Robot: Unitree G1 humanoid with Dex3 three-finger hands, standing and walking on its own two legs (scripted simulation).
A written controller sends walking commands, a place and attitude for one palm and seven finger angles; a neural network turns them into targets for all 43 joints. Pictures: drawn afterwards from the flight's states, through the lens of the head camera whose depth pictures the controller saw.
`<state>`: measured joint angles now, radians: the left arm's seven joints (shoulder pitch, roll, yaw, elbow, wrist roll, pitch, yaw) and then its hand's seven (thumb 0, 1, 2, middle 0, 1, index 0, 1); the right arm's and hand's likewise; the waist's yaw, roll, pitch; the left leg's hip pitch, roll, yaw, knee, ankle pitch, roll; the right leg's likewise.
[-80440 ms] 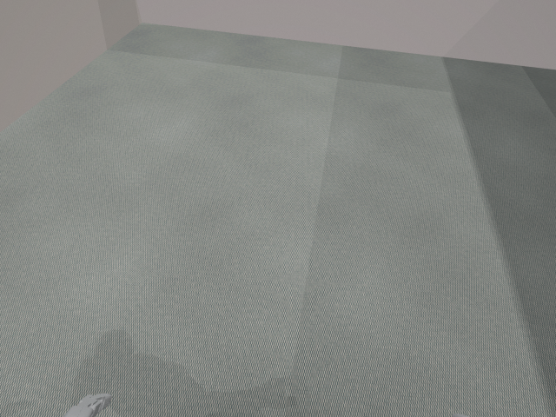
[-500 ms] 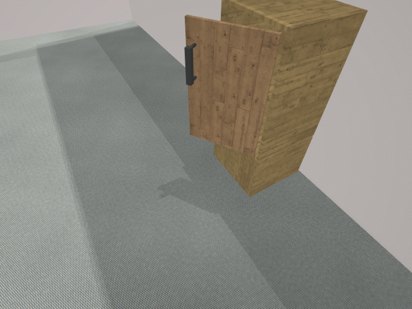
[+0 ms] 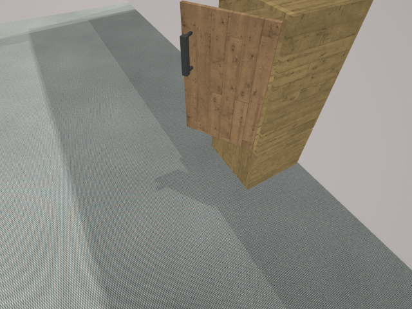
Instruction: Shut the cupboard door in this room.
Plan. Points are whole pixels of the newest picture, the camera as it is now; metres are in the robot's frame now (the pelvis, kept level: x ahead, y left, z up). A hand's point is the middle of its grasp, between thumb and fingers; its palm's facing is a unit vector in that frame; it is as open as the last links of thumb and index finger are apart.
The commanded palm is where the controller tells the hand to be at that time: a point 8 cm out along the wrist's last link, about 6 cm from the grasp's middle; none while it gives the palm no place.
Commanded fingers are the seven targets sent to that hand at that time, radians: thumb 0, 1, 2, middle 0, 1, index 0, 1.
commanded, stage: look to check the result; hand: left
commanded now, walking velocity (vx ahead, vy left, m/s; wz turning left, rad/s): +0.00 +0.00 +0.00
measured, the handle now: (187, 53) +0.99 +0.12 +0.00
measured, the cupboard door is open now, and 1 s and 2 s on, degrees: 33 33 33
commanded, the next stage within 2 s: walk to a spot facing it in 0.28 s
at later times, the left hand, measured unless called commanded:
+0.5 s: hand out of the picture -0.01 +0.15 -0.18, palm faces +0.05 -0.98 -0.17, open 7.4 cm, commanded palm none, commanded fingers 0.00 0.90 0.90 -0.20 -0.30 -0.20 -0.30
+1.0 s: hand out of the picture +0.08 +0.25 -0.16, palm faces +0.28 -0.92 -0.26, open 7.4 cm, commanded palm none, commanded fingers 0.00 0.90 0.90 -0.20 -0.30 -0.20 -0.30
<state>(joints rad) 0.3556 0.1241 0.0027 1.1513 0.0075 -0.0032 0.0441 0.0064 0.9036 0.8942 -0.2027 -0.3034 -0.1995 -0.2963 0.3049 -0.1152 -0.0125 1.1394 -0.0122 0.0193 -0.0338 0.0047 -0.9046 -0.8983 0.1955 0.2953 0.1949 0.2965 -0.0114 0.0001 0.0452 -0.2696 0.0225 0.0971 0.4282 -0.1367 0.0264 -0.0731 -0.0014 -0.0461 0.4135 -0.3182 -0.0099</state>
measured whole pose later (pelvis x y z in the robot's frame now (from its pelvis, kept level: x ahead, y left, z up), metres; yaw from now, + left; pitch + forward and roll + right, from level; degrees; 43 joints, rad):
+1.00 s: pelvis +0.02 +0.01 +0.00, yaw +17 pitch +2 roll -2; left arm 0.09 0.25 0.08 0.89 0.02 0.04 0.02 0.01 0.90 0.89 -0.20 -0.30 -0.20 -0.30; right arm 0.21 -0.21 -0.05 0.95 -0.03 0.03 -0.01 0.00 -0.90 -0.90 0.20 0.30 0.20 0.30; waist -0.03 0.00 0.11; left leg -0.35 -0.04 -0.03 0.48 -0.17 0.07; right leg -0.49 -0.06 0.03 1.05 -0.38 0.06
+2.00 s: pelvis +0.14 +0.04 -0.01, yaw +51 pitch +0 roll +1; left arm 0.14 0.25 0.06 0.86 0.02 0.01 -0.04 0.01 0.90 0.89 -0.20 -0.30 -0.20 -0.30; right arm 0.33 -0.20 -0.04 0.97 -0.03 -0.01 0.01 0.01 -0.90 -0.90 0.20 0.30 0.20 0.30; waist -0.03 -0.01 0.08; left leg -0.04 -0.02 -0.04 0.41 -0.37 0.00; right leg -0.54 -0.11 -0.03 0.74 -0.21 0.07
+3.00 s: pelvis +0.30 +0.22 -0.01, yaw +68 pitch +0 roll +1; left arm 0.28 0.15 0.03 0.95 0.03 0.04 0.00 0.01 0.90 0.89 -0.20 -0.30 -0.20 -0.30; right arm 0.16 -0.19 -0.05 0.95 -0.02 0.07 -0.01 0.01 -0.90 -0.90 0.20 0.30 0.20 0.30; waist 0.03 0.03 0.05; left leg -0.39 0.03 0.08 0.86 -0.46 -0.01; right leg -0.30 0.00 0.00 0.59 -0.31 -0.01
